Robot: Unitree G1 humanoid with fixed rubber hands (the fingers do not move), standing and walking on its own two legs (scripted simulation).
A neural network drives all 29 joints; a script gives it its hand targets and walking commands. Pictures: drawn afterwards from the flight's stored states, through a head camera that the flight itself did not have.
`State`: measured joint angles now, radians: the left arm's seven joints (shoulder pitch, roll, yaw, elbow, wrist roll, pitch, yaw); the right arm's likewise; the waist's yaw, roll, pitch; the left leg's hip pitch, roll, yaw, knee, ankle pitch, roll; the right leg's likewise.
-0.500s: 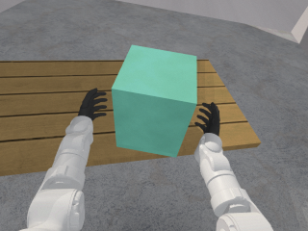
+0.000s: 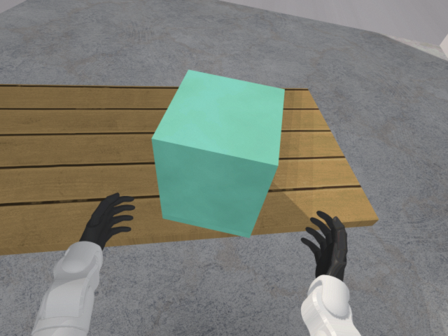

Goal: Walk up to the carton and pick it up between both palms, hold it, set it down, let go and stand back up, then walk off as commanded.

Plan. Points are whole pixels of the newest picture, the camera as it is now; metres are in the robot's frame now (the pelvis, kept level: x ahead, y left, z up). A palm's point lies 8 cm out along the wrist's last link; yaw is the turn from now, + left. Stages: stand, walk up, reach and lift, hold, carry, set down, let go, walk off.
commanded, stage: set down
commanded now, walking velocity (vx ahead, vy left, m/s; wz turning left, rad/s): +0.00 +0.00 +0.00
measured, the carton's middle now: (220, 157) +0.46 +0.01 +0.04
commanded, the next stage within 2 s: none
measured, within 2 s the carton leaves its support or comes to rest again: neither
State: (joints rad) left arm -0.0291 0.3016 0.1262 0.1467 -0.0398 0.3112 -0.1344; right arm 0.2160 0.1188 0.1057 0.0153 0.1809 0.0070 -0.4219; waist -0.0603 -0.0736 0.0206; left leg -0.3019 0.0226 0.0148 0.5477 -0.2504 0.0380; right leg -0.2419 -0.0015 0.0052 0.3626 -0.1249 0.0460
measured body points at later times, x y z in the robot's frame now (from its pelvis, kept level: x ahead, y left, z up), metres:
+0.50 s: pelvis +0.02 -0.01 +0.00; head +0.06 +0.02 +0.45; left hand +0.27 +0.25 +0.00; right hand +0.21 -0.17 +0.02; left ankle +0.03 +0.09 -0.74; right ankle +0.04 -0.16 -0.74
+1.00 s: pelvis +0.03 -0.01 +0.01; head +0.09 +0.02 +0.45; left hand +0.24 +0.25 -0.02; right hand +0.19 -0.17 -0.01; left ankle +0.03 +0.09 -0.74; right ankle +0.04 -0.16 -0.74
